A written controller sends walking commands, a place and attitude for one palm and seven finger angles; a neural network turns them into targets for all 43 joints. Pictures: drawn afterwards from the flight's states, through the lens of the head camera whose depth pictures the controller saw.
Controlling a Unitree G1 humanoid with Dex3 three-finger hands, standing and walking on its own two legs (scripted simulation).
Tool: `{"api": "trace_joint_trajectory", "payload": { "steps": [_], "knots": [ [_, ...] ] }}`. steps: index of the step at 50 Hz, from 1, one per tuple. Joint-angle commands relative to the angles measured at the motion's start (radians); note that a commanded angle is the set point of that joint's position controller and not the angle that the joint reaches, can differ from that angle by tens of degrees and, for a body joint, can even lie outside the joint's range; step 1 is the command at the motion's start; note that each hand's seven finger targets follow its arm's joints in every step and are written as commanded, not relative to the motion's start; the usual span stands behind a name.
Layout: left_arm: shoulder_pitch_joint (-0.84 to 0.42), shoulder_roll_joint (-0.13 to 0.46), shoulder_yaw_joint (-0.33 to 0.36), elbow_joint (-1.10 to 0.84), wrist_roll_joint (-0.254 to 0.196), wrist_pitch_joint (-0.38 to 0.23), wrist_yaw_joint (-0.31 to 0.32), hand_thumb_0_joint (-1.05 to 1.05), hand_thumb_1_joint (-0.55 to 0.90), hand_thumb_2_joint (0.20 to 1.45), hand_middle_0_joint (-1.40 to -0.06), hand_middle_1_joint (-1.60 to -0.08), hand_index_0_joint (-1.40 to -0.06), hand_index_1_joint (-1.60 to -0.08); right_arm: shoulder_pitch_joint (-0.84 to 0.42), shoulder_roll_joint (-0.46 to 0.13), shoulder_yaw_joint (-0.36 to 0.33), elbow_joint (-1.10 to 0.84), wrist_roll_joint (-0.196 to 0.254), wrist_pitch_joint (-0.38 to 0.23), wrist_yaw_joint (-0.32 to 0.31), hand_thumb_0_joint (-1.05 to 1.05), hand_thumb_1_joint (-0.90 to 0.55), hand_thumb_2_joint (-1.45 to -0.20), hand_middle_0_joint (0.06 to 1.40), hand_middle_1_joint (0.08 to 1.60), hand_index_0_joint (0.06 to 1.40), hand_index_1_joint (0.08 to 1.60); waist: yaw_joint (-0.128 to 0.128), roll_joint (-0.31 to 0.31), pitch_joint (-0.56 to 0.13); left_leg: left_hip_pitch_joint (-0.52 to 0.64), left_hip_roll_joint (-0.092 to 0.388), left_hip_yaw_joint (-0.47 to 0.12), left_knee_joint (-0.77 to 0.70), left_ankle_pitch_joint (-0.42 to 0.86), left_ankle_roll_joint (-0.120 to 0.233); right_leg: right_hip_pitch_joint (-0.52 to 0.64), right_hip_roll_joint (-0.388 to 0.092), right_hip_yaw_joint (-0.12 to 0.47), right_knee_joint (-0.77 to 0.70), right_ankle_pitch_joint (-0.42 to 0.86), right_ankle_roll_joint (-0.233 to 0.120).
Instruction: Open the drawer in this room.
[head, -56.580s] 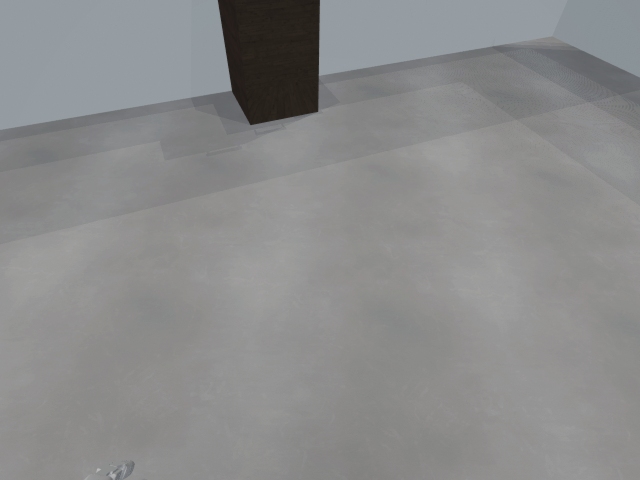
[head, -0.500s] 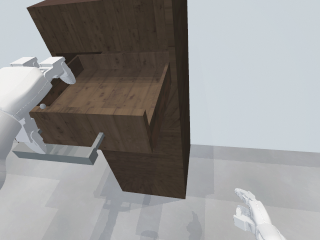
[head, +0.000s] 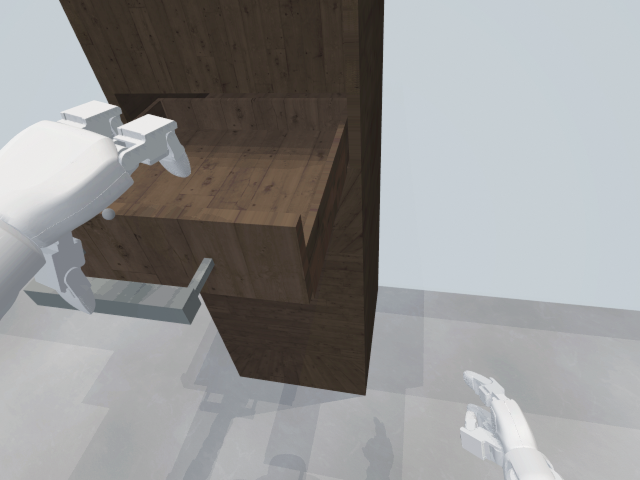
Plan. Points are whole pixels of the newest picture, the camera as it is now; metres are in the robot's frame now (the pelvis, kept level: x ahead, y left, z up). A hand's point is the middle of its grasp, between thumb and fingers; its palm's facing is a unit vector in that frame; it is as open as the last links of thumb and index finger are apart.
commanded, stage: draw the hand back to the body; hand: left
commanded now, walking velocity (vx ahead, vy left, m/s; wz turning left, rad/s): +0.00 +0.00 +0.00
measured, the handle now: (125, 279) +0.26 +0.26 +0.17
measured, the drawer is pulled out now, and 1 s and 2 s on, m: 0.30 0.30 0.30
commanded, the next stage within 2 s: step back with the hand held close in 1.40 s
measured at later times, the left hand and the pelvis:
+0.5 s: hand (17, 159) +0.20 +0.21 +0.36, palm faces +0.62 -0.38 -0.69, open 13.7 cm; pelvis +0.01 +0.01 +0.00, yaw +1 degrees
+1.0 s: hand (28, 115) +0.23 +0.22 +0.38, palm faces +0.62 -0.75 -0.25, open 10.4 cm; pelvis +0.05 -0.01 +0.01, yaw -1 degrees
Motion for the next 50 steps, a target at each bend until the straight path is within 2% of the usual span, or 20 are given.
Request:
{"api": "trace_joint_trajectory", "payload": {
  "steps": [1, 4, 10, 12, 16, 18, 20, 21, 22, 23, 24, 26, 31, 35, 36, 37, 40, 43, 46, 50],
  "knots": [
    [-0.348, 0.269, 0.339, 0.095, -0.071, 0.087, 0.137, 0.000, -0.500, 0.300, -0.300, -1.200, -0.300, -1.200, -0.199, -0.092, -0.042, -0.144, 0.027, -0.052, 0.009, 0.000, -0.900, -0.900, 0.200, 0.300, 0.200, 0.300, 0.031, -0.001, -0.108, 0.044, 0.008, -0.005, -0.084, 0.153, -0.020, 0.016, 0.000, 0.003, -0.149, 0.073, 0.016],
    [-0.269, 0.217, 0.257, 0.228, -0.048, 0.123, 0.116, 0.000, -0.500, 0.300, -0.300, -1.200, -0.300, -1.200, -0.192, -0.118, -0.037, -0.155, 0.023, -0.023, 0.019, 0.000, -0.900, -0.900, 0.200, 0.300, 0.200, 0.300, 0.021, -0.118, -0.071, 0.009, 0.014, 0.001, -0.109, 0.109, -0.023, 0.006, -0.007, -0.002, -0.150, 0.046, 0.029],
    [-0.094, -0.008, 0.004, -0.091, 0.026, 0.150, 0.095, 0.000, -0.500, 0.300, -0.300, -1.200, -0.300, -1.200, -0.246, -0.105, -0.038, -0.235, 0.038, -0.024, 0.039, 0.000, -0.900, -0.900, 0.200, 0.300, 0.200, 0.300, 0.008, -0.105, -0.154, 0.038, 0.014, -0.015, -0.135, -0.009, -0.005, 0.019, -0.024, 0.031, -0.115, -0.035, 0.022],
    [-0.095, 0.023, 0.020, -0.294, 0.057, 0.136, 0.121, 0.000, -0.500, 0.300, -0.300, -1.200, -0.300, -1.200, -0.271, -0.084, -0.027, -0.253, 0.029, -0.038, 0.031, 0.000, -0.900, -0.900, 0.200, 0.300, 0.200, 0.300, 0.023, -0.044, -0.258, 0.067, 0.004, -0.017, -0.118, 0.002, 0.001, 0.067, -0.023, 0.049, -0.092, -0.040, 0.014],
    [-0.142, 0.396, 0.334, -0.550, 0.154, 0.124, 0.272, 0.000, -0.500, 0.300, -0.300, -1.200, -0.300, -1.200, -0.250, -0.125, -0.013, -0.229, -0.005, -0.047, -0.023, 0.000, -0.900, -0.900, 0.200, 0.300, 0.200, 0.300, 0.060, 0.105, -0.372, 0.064, 0.030, -0.035, -0.092, 0.059, -0.009, 0.137, -0.012, 0.069, -0.058, 0.003, 0.009],
    [-0.102, 0.351, 0.365, -0.461, 0.186, 0.112, 0.326, 0.000, -0.500, 0.300, -0.300, -1.200, -0.300, -1.200, -0.229, -0.067, -0.015, -0.183, -0.018, -0.040, -0.014, 0.000, -0.900, -0.900, 0.200, 0.300, 0.200, 0.300, 0.072, 0.075, -0.280, 0.061, 0.020, -0.035, -0.086, 0.145, -0.020, 0.086, -0.021, 0.050, -0.065, 0.013, -0.013],
    [-0.166, 0.239, 0.283, -0.220, 0.146, 0.164, 0.315, 0.000, -0.500, 0.300, -0.300, -1.200, -0.300, -1.200, -0.242, -0.073, -0.024, -0.147, 0.006, -0.027, -0.002, 0.000, -0.900, -0.900, 0.200, 0.300, 0.200, 0.300, 0.032, 0.066, -0.105, 0.042, 0.021, -0.037, -0.108, 0.133, -0.029, 0.006, -0.006, 0.025, -0.096, 0.020, -0.006],
    [-0.356, -0.147, 0.288, -0.320, -0.473, -0.008, 0.410, 0.000, -0.465, 0.315, -0.298, -1.178, -0.298, -1.178, -0.120, -0.008, -0.035, -0.168, 0.002, -0.091, -0.025, 0.000, -0.900, -0.900, 0.200, 0.300, 0.200, 0.300, -0.103, -0.001, 0.013, 0.163, 0.046, -0.048, -0.112, 0.027, -0.030, -0.085, 0.026, 0.018, -0.210, -0.009, -0.035],
    [-0.197, -0.037, 0.387, 0.064, -0.478, -0.053, 0.477, 0.000, -0.430, 0.330, -0.295, -1.155, -0.295, -1.155, -0.060, -0.048, -0.026, -0.063, -0.015, -0.109, -0.049, 0.000, -0.900, -0.900, 0.200, 0.300, 0.200, 0.300, -0.104, -0.157, 0.117, 0.120, 0.075, -0.063, -0.134, -0.078, -0.027, -0.103, 0.028, 0.010, -0.214, -0.055, -0.030],
    [-0.148, -0.115, 0.310, 0.174, -0.480, -0.055, 0.481, 0.000, -0.395, 0.345, -0.292, -1.133, -0.292, -1.133, -0.083, -0.053, -0.031, -0.056, -0.011, -0.092, -0.050, 0.000, -0.900, -0.900, 0.200, 0.300, 0.200, 0.300, -0.094, -0.225, 0.173, 0.076, 0.067, -0.074, -0.147, -0.109, -0.027, -0.109, 0.021, 0.000, -0.222, -0.086, -0.021],
    [-0.105, -0.135, 0.349, 0.226, -0.558, -0.069, 0.483, 0.000, -0.360, 0.360, -0.290, -1.110, -0.290, -1.110, -0.088, -0.062, -0.039, -0.064, -0.001, -0.076, -0.049, 0.000, -0.900, -0.900, 0.200, 0.300, 0.200, 0.300, -0.081, -0.312, 0.174, 0.091, 0.069, -0.063, -0.157, -0.132, -0.020, -0.103, 0.012, -0.014, -0.264, -0.138, -0.011],
    [-0.088, -0.141, 0.354, 0.254, -0.606, -0.112, 0.490, 0.000, -0.290, 0.390, -0.285, -1.065, -0.285, -1.065, -0.109, -0.068, -0.045, -0.059, 0.006, -0.083, -0.052, 0.000, -0.900, -0.900, 0.200, 0.300, 0.200, 0.300, -0.076, -0.227, 0.179, 0.097, 0.059, -0.037, -0.175, -0.174, -0.014, -0.082, -0.009, -0.003, -0.277, -0.164, 0.000],
    [-0.032, -0.314, 0.211, -0.151, -0.636, -0.192, 0.503, 0.000, -0.115, 0.465, -0.273, -0.952, -0.273, -0.952, -0.123, -0.058, -0.047, -0.122, -0.014, -0.145, -0.037, 0.000, -0.900, -0.900, 0.200, 0.300, 0.200, 0.300, -0.035, 0.030, -0.065, 0.206, 0.050, -0.017, -0.217, -0.071, 0.007, 0.072, -0.009, 0.027, -0.212, -0.020, -0.005],
    [0.082, -0.199, 0.322, -0.562, -0.618, -0.253, 0.557, 0.000, 0.025, 0.525, -0.262, -0.863, -0.262, -0.863, -0.126, -0.059, -0.058, -0.157, -0.042, -0.209, -0.041, 0.000, -0.900, -0.900, 0.200, 0.300, 0.200, 0.300, -0.008, 0.019, -0.295, 0.236, 0.041, -0.001, -0.125, 0.169, 0.012, 0.203, -0.011, 0.050, -0.161, 0.185, -0.012],
    [0.125, -0.119, 0.392, -0.626, -0.616, -0.256, 0.579, 0.000, 0.060, 0.540, -0.260, -0.840, -0.260, -0.840, -0.119, -0.070, -0.056, -0.151, -0.044, -0.220, -0.049, 0.000, -0.900, -0.900, 0.200, 0.300, 0.200, 0.300, 0.000, 0.041, -0.315, 0.222, 0.042, 0.001, -0.105, 0.202, 0.003, 0.224, -0.011, 0.055, -0.157, 0.218, -0.010],
    [0.211, -0.157, 0.389, -0.623, -0.611, -0.253, 0.585, 0.000, 0.095, 0.555, -0.257, -0.817, -0.257, -0.817, -0.105, -0.050, -0.059, -0.144, -0.050, -0.224, -0.056, 0.000, -0.900, -0.900, 0.200, 0.300, 0.200, 0.300, -0.006, 0.025, -0.266, 0.189, 0.039, 0.004, -0.100, 0.220, -0.003, 0.204, -0.014, 0.050, -0.149, 0.241, -0.017],
    [0.206, -0.174, 0.421, -0.571, -0.595, -0.254, 0.602, 0.000, 0.200, 0.600, -0.250, -0.750, -0.250, -0.750, -0.055, -0.022, -0.063, -0.112, -0.041, -0.218, -0.052, 0.000, -0.900, -0.900, 0.200, 0.300, 0.200, 0.300, -0.029, 0.150, -0.156, 0.150, 0.038, 0.009, -0.090, 0.270, -0.035, 0.150, -0.010, 0.050, -0.144, 0.273, -0.032],
    [0.091, -0.202, 0.429, -0.311, -0.604, -0.238, 0.606, 0.000, 0.305, 0.645, -0.242, -0.683, -0.242, -0.683, -0.011, -0.035, -0.082, -0.066, -0.024, -0.201, -0.053, 0.000, -0.900, -0.900, 0.200, 0.300, 0.200, 0.300, -0.060, 0.048, -0.045, 0.158, 0.057, 0.016, -0.097, 0.244, -0.029, 0.085, -0.006, 0.043, -0.171, 0.265, -0.025],
    [0.041, -0.282, 0.359, 0.020, -0.636, -0.208, 0.578, 0.000, 0.410, 0.690, -0.235, -0.615, -0.235, -0.615, -0.022, -0.050, -0.086, -0.056, -0.002, -0.175, -0.055, 0.000, -0.900, -0.900, 0.200, 0.300, 0.200, 0.300, -0.086, -0.148, 0.114, 0.143, 0.063, 0.018, -0.128, 0.180, -0.009, 0.012, -0.002, 0.015, -0.227, 0.199, -0.011],
    [0.060, -0.216, 0.392, 0.028, -0.645, -0.195, 0.539, 0.000, 0.550, 0.750, -0.225, -0.525, -0.225, -0.525, -0.042, -0.073, -0.099, -0.075, -0.006, -0.139, -0.057, 0.000, -0.900, -0.900, 0.200, 0.300, 0.200, 0.300, -0.048, -0.194, 0.038, 0.174, 0.053, 0.020, -0.141, 0.177, 0.017, 0.062, -0.016, 0.012, -0.209, 0.214, 0.006]
  ]
}}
